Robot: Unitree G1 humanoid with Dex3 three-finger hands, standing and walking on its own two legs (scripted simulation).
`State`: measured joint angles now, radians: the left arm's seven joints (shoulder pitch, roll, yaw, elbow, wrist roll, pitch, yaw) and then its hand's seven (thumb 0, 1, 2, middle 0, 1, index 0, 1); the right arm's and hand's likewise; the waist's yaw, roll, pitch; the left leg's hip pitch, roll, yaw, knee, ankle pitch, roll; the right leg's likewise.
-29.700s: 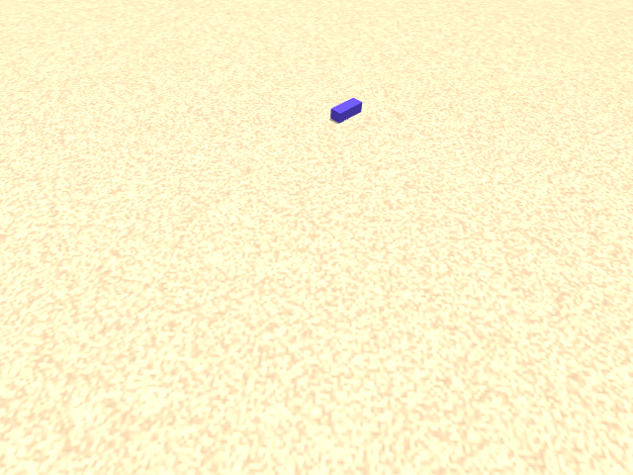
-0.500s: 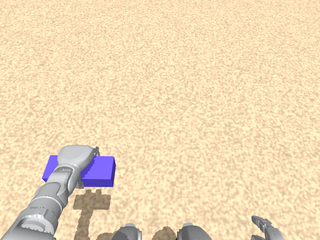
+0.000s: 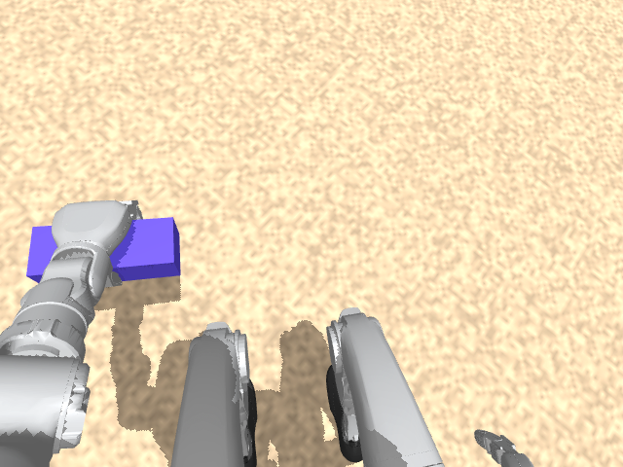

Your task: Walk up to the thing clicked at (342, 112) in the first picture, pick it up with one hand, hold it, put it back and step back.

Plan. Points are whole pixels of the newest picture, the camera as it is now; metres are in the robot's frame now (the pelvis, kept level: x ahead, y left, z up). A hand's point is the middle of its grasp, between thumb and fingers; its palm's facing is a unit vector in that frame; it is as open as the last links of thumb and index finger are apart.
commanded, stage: crouch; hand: left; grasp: from above
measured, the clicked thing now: (111, 252) +0.42 +0.26 -0.17
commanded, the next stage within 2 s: lower in 0.94 s
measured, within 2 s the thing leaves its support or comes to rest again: rests again in 2.00 s
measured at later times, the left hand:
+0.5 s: hand (135, 257) +0.44 +0.26 -0.28, palm faces -0.46 -0.02 -0.89, open 10.2 cm
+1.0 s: hand (147, 261) +0.45 +0.26 -0.35, palm faces -0.46 -0.02 -0.89, open 10.1 cm
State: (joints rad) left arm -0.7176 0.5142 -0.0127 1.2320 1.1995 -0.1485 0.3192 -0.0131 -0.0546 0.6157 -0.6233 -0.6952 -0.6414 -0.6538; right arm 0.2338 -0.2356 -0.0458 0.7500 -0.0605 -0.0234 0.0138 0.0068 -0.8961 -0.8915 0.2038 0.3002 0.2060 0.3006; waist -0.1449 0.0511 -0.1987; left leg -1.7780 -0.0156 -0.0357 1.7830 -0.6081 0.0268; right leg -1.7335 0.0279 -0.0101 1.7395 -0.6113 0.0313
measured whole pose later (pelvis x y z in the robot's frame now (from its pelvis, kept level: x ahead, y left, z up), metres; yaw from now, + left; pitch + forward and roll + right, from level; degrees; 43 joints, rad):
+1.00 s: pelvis -0.01 -0.01 -0.17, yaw -5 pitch +36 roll -8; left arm -0.91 0.74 0.13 1.45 1.34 -0.27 0.44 -0.01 -0.03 0.57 -0.66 -0.61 -0.68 -0.57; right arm 0.17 -0.26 0.03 0.77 -0.15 -0.07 0.14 0.00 -0.91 -0.90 0.20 0.30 0.20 0.30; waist -0.24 -0.02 -0.08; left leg -2.28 -0.01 -0.10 2.34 -0.69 0.01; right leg -2.21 0.05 -0.08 2.26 -0.69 0.03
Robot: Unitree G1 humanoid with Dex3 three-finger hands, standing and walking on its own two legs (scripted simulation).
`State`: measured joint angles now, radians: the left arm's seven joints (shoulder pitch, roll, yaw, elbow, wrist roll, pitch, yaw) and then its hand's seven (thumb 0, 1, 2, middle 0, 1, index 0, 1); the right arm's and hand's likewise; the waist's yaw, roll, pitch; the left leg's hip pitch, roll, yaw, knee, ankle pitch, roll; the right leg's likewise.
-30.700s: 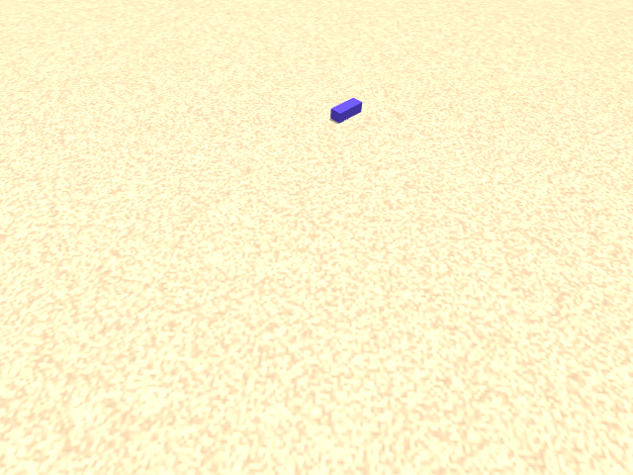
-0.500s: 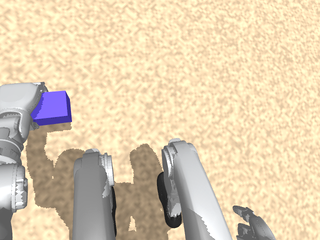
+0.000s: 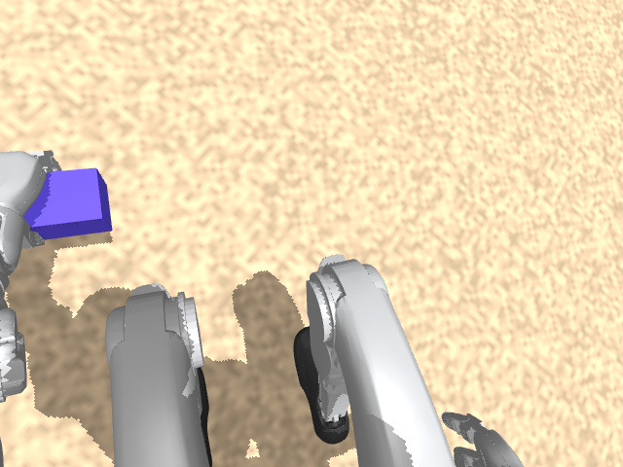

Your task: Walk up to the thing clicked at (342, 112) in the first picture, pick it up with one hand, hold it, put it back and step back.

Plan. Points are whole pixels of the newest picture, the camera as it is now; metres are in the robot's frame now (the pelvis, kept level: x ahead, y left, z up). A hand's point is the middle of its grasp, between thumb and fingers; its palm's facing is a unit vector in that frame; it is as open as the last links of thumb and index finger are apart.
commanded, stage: lower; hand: left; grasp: from above
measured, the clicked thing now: (26, 209) +0.44 +0.30 -0.21
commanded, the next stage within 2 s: rest in 0.38 s
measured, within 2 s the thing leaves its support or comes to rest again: rests again in 1.00 s
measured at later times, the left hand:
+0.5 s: hand (44, 215) +0.44 +0.30 -0.24, palm faces -0.47 -0.09 -0.88, open 10.0 cm
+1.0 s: hand (56, 213) +0.45 +0.29 -0.28, palm faces -0.47 -0.11 -0.88, open 10.0 cm
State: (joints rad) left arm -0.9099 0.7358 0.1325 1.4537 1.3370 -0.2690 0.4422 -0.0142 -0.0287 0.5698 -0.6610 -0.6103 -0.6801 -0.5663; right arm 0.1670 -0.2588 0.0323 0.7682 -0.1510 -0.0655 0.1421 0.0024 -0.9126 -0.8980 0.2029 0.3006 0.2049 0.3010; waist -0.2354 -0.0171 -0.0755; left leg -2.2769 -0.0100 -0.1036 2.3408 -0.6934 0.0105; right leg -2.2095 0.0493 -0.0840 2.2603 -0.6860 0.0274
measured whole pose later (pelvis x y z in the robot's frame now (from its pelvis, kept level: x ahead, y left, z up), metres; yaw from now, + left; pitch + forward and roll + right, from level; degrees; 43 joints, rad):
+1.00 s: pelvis +0.00 +0.00 -0.05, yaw -5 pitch +30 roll -12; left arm -0.97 0.93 0.18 1.63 1.35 -0.29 0.55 -0.02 0.02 0.44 -0.71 -0.54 -0.73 -0.49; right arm 0.10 -0.29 0.19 0.72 -0.22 -0.14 0.19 0.00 -0.90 -0.89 0.20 0.30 0.21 0.30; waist -0.32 -0.11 0.09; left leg -2.36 -0.01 -0.19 2.55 -0.73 0.00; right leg -2.27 0.07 -0.16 2.41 -0.68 0.04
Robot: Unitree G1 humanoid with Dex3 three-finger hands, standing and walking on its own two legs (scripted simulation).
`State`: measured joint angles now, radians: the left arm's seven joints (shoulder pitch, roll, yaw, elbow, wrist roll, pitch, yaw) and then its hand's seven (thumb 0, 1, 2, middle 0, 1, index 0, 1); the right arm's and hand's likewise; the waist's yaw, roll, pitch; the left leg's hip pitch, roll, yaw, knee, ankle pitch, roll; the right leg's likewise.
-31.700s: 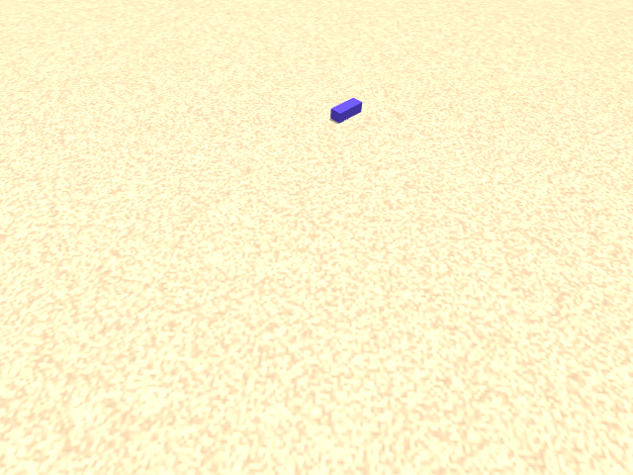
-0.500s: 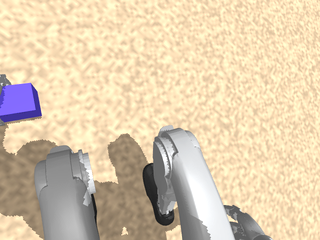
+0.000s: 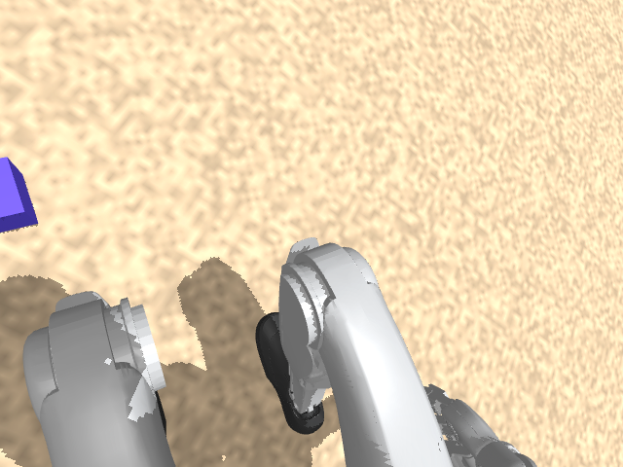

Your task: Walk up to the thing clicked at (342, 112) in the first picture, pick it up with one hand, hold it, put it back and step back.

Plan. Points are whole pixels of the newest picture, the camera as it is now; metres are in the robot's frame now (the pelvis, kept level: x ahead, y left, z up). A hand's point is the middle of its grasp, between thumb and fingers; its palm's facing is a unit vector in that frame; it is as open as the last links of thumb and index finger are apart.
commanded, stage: rest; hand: left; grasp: from above
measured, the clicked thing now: out of the picture +0.43 +0.33 -0.26
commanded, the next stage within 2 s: open in 0.40 s
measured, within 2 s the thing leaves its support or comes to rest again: neither
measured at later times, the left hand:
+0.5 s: hand out of the picture +0.43 +0.33 -0.23, palm faces -0.45 -0.14 -0.88, open 9.9 cm
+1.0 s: hand out of the picture +0.43 +0.33 -0.24, palm faces -0.44 -0.12 -0.89, open 12.2 cm
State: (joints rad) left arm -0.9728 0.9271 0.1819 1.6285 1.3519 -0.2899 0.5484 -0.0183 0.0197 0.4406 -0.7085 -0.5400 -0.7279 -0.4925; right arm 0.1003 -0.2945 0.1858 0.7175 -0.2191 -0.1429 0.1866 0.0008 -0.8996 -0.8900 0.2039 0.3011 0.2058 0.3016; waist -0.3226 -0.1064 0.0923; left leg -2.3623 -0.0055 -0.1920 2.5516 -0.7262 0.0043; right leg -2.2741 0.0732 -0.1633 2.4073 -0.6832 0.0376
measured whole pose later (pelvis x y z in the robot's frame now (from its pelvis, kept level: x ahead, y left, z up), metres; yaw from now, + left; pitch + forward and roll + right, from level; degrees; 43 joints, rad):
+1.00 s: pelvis -0.01 +0.00 +0.00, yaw -2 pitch +27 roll -14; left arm -1.01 1.02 0.10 1.72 1.33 -0.29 0.63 0.00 -0.21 0.73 -0.36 -0.77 -0.37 -0.76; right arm 0.09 -0.34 0.28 0.69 -0.25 -0.22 0.23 0.00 -0.90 -0.89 0.20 0.30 0.21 0.30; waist -0.35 -0.15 0.13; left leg -2.34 0.00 -0.24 2.57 -0.72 0.01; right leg -2.24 0.09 -0.20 2.39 -0.66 0.05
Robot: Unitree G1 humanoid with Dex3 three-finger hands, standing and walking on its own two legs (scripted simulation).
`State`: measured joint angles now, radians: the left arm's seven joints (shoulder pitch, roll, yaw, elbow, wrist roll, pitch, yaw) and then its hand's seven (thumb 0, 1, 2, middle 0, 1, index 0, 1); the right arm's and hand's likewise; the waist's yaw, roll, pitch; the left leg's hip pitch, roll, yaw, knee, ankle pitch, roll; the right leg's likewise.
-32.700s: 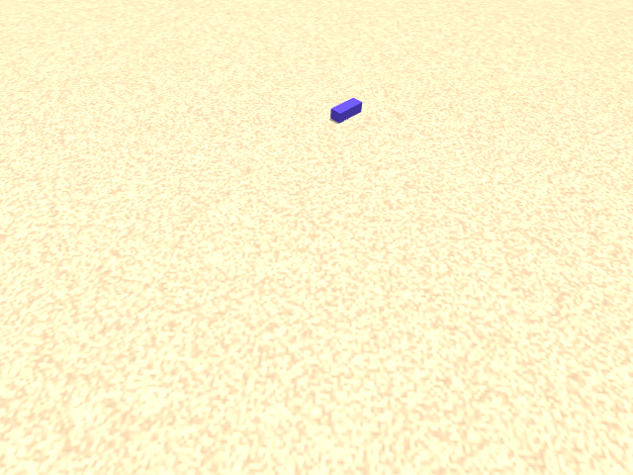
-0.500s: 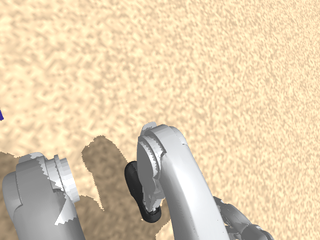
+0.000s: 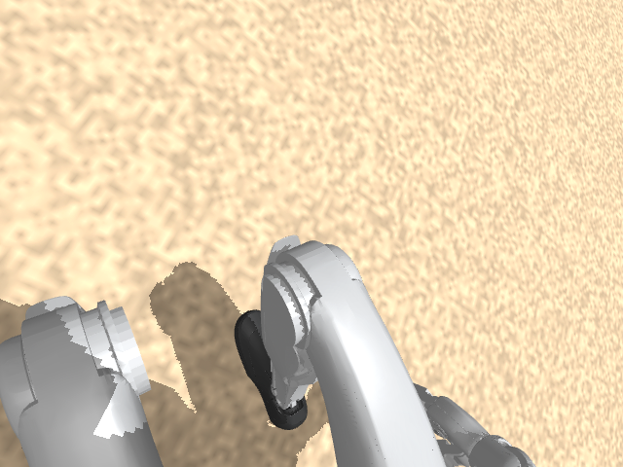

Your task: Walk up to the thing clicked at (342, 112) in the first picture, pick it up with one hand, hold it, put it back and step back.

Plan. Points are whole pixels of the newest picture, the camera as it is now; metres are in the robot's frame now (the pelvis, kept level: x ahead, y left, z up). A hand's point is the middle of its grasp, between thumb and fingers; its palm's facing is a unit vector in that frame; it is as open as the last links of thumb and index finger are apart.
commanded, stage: open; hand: left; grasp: from above
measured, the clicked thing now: out of the picture +0.42 +0.35 -0.27
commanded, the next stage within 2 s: withdraw in 0.50 s
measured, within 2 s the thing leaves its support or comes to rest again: neither
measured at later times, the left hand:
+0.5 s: hand out of the picture +0.42 +0.35 -0.24, palm faces -0.45 -0.16 -0.88, open 13.9 cm
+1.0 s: hand out of the picture +0.45 +0.38 -0.14, palm faces -0.23 -0.08 -0.97, open 14.1 cm
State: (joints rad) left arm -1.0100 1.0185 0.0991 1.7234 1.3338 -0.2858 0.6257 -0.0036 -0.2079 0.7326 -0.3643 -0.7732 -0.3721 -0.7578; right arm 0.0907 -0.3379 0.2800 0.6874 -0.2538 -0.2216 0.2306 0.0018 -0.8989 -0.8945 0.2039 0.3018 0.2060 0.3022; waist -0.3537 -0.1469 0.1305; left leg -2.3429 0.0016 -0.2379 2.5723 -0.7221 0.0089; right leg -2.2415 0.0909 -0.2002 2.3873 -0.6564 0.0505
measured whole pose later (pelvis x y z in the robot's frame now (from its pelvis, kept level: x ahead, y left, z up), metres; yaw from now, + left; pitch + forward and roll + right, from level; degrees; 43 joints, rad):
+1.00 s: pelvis +0.01 +0.00 +0.02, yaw +2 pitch +32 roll -12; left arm -0.89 0.84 0.15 1.37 1.21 -0.11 0.54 0.00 -0.51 0.97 -0.09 -1.00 -0.10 -0.99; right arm 0.15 -0.30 0.15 0.72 -0.18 -0.17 0.27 0.00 -0.90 -0.90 0.20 0.30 0.21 0.30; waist -0.27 -0.03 -0.04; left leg -2.35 0.00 -0.19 2.50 -0.72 0.01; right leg -2.26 0.07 -0.16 2.35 -0.68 0.04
